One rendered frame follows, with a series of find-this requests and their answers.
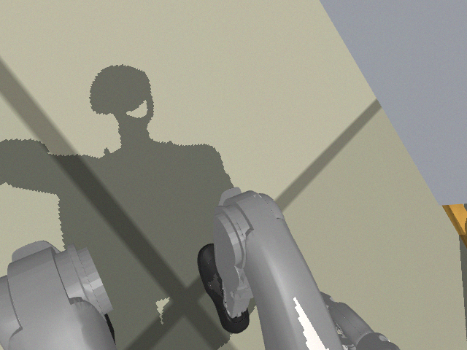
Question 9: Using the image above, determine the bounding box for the right robot arm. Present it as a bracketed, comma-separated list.
[356, 332, 400, 350]

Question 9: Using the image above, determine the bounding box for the right robot foot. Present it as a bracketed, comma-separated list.
[197, 244, 250, 333]

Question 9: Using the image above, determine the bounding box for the left robot foot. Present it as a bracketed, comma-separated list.
[105, 314, 115, 342]

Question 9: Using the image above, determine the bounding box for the right robot hand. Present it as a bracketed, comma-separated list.
[320, 292, 374, 350]

